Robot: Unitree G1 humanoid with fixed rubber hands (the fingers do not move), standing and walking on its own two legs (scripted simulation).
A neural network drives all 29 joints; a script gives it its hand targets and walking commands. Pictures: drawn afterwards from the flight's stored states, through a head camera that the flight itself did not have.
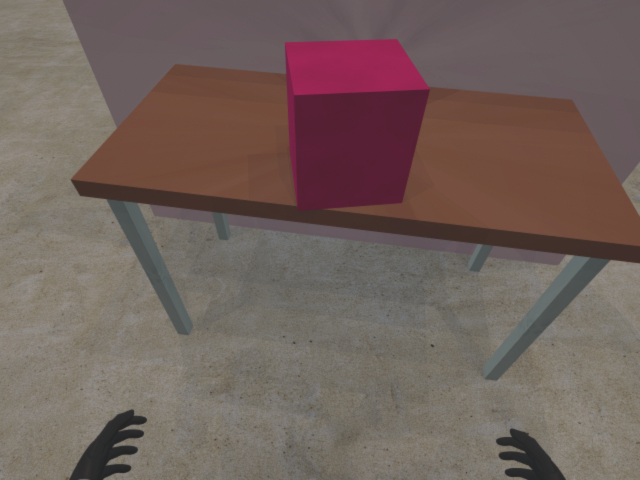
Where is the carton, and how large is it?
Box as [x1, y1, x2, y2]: [285, 39, 429, 210]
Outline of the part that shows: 396,39 285,42 290,156 298,210 401,202 429,89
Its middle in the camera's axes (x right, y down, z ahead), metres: +0.05 -0.22 +0.73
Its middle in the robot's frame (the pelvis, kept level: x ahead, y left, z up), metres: +0.70 -0.05 +0.07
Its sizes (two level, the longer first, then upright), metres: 0.210 0.195 0.237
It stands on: a table, 0.71 m high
